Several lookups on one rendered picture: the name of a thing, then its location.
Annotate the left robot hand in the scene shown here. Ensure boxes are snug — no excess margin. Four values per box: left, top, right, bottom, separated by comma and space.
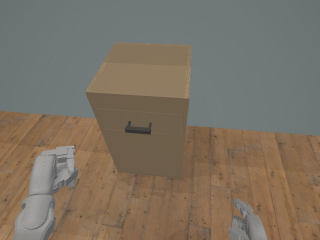
28, 145, 78, 196

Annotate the robot left forearm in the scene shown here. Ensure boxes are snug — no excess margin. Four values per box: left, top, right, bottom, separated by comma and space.
12, 194, 56, 240

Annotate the handle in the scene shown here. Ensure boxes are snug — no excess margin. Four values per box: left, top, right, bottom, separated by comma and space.
125, 121, 152, 135

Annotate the right robot hand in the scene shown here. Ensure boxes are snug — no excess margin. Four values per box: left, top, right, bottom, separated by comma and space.
228, 198, 268, 240

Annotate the drawer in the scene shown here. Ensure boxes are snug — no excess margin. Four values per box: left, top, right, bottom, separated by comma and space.
97, 108, 182, 135

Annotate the cabinet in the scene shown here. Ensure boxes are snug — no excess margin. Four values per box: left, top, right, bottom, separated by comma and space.
85, 42, 192, 179

